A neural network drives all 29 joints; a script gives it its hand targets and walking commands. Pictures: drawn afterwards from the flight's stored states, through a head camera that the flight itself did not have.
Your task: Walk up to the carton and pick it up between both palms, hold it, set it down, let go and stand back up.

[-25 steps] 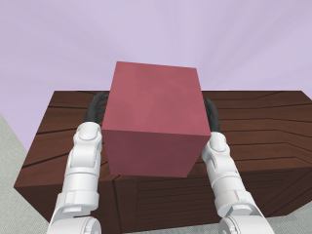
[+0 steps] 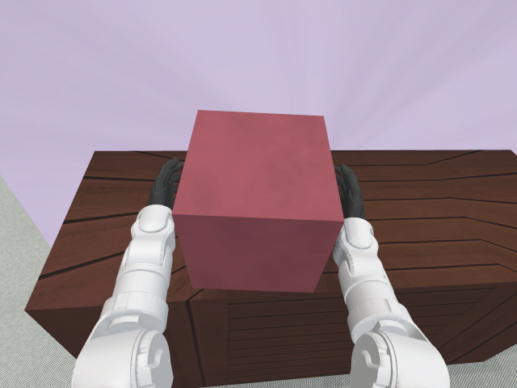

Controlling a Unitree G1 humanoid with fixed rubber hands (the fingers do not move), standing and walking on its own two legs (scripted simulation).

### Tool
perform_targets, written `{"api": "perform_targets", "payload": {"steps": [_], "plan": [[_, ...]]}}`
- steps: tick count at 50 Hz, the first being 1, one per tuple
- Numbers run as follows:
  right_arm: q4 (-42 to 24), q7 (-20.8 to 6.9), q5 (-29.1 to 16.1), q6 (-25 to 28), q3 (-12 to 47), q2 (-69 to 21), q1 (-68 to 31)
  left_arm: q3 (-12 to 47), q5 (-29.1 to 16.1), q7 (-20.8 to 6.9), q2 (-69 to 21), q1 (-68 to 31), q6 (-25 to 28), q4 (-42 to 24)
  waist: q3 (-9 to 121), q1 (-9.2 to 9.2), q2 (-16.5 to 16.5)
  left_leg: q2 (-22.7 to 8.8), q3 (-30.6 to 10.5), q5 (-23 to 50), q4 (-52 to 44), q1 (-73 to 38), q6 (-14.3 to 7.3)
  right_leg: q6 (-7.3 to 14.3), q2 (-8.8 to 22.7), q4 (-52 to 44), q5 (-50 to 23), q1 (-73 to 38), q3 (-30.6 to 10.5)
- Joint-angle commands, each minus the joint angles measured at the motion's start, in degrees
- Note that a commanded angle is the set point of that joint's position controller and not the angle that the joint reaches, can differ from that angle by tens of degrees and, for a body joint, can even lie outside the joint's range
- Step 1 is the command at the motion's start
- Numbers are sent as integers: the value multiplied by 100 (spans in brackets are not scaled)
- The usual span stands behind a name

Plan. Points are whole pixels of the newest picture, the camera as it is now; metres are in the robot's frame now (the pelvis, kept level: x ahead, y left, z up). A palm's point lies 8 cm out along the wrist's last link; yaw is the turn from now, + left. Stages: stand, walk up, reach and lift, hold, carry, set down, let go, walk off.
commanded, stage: set down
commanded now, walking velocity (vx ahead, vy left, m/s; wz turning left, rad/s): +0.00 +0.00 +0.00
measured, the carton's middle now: (257, 203) +0.42 +0.00 +0.07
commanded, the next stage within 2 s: none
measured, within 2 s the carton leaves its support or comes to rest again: rests again in 1.26 s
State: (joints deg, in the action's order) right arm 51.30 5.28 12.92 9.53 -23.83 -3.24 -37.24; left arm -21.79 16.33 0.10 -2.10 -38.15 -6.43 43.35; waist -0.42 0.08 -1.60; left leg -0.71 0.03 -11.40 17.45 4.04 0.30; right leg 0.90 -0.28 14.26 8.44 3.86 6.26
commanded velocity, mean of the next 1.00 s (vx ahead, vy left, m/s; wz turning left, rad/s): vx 0.00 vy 0.00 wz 0.00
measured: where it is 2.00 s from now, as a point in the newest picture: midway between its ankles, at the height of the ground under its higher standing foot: outside the picture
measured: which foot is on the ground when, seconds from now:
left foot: down 0.00-1.00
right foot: down 0.00-1.00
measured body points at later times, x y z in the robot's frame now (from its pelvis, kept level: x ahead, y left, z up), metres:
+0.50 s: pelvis +0.01 +0.01 +0.00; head +0.02 +0.03 +0.45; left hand +0.42 +0.15 +0.06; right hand +0.40 -0.16 +0.07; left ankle -0.02 +0.12 -0.75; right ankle -0.01 -0.10 -0.75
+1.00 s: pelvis +0.02 +0.01 +0.00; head +0.07 +0.01 +0.44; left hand +0.45 +0.15 +0.04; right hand +0.43 -0.16 +0.05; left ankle -0.02 +0.12 -0.75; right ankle -0.01 -0.10 -0.75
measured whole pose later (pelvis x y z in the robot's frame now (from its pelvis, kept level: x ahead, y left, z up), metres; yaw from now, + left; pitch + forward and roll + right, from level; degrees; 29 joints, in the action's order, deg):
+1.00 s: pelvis +0.02 +0.01 +0.00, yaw -1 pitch +10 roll -1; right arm 57.9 3.4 23.3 14.6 -35.9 -4.2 -42.1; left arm -24.4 14.5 1.7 0.6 -44.4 5.3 60.8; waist 4.7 0.1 -0.5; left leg -0.8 1.4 -13.6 20.9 17.0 -0.1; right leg 0.6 -0.1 18.0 10.2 17.4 5.0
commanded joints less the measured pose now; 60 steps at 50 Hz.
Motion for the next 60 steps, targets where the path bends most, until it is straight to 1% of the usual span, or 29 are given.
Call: {"api": "perform_targets", "payload": {"steps": [1,4,9,11,13,18,23,26,33,39,40,45,49,54,58,60], "plan": [[-735,-787,304,479,1749,-2737,-4020,1743,-142,-651,-2705,-4180,500,-705,2881,-68,73,162,558,2115,-129,490,280,-382,64,502,-3047,-2283,-31],[-699,-829,344,531,1608,-2681,-4082,1816,-192,-596,-2768,-4334,563,-733,3055,-102,205,119,549,2448,-14,203,383,-318,4,468,-2836,-1972,41],[-542,-929,431,646,1379,-2551,-4143,1923,-207,-421,-2887,-4527,738,-709,3449,-131,444,5,495,3268,254,-415,569,-203,-117,382,-2474,-1287,153],[-427,-965,489,670,1269,-2498,-4121,1889,-174,-370,-2903,-4523,783,-625,3467,-128,495,-35,481,3463,322,-548,608,-170,-144,336,-2335,-1069,178],[-338,-996,546,684,1162,-2451,-4125,1808,-128,-341,-2889,-4496,809,-511,3429,-107,510,-54,482,3489,340,-571,620,-148,-153,297,-2222,-941,183],[-191,-1060,675,668,977,-2457,-4130,1508,-28,-338,-2750,-4450,860,-225,3327,-13,378,-38,533,3161,248,-210,545,-166,-106,326,-2277,-1089,126],[-179,-1103,811,636,898,-2577,-4159,1255,36,-356,-2594,-4534,972,-24,3447,66,254,7,597,2735,129,302,419,-228,-14,470,-2580,-1453,28],[-166,-1116,878,631,890,-2655,-4155,1152,56,-359,-2518,-4597,1063,81,3588,98,205,23,620,2600,103,549,360,-264,36,576,-2821,-1616,-25],[-47,-1100,1058,679,856,-2831,-4093,1052,31,-373,-2403,-4780,1337,302,3944,64,135,32,617,2511,124,981,270,-321,123,820,-3399,-1823,-124],[177,-1065,1175,798,824,-2921,-4019,1093,-25,-381,-2418,-4858,1587,544,4198,-18,145,2,556,2840,268,1024,286,-321,131,968,-3791,-1669,-130],[40,-1053,1239,841,663,-2876,-4293,1157,-153,-388,-2493,-5110,1600,491,4322,-84,142,25,553,2590,240,981,248,-345,72,952,-3508,-1502,-115],[375,-1066,1325,881,545,-2859,-4223,1132,-147,-367,-2481,-5053,1672,758,4277,-101,223,-22,525,2976,439,744,321,-283,26,967,-3482,-1117,-75],[558,-1053,1360,957,596,-2930,-4082,1118,-120,-350,-2527,-4831,1740,913,4233,-53,295,-59,505,3488,592,650,337,-241,18,999,-3653,-927,-70],[741,-1040,1387,1075,657,-2982,-3950,1109,-67,-311,-2582,-4613,1847,1060,4177,29,380,-125,478,3982,737,538,330,-184,12,1004,-3672,-625,-53],[818,-1022,1446,1242,706,-3042,-3907,1197,-80,-241,-2676,-4585,2040,1103,4407,69,420,-186,467,4362,873,448,347,-127,5,995,-3734,-346,-54],[808,-1011,1479,1342,760,-3100,-3881,1245,-78,-201,-2712,-4593,2180,1122,4594,80,413,-180,477,4392,906,592,339,-103,33,1019,-3912,-439,-83]]}}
